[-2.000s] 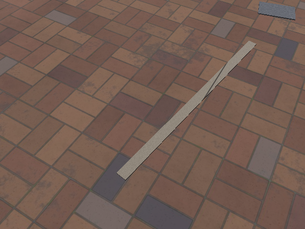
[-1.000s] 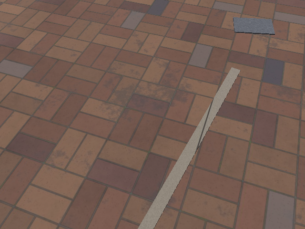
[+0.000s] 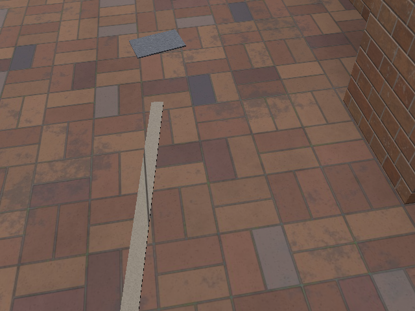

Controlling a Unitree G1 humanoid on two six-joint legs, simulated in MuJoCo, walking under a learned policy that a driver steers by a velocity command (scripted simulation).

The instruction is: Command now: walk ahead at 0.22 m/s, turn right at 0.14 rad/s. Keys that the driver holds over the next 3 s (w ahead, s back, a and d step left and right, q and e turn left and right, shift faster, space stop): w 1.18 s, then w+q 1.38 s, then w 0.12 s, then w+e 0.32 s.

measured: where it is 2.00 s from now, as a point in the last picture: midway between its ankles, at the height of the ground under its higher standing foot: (194, 182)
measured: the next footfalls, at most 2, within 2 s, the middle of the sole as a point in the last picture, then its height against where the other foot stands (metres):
left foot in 0.40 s outside the picture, level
right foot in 0.92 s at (231, 286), level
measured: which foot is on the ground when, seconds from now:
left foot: up 0.00-0.38, down 0.40-0.92, up 0.94-1.00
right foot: down 0.00-0.40, up 0.42-0.90, down 0.92-1.00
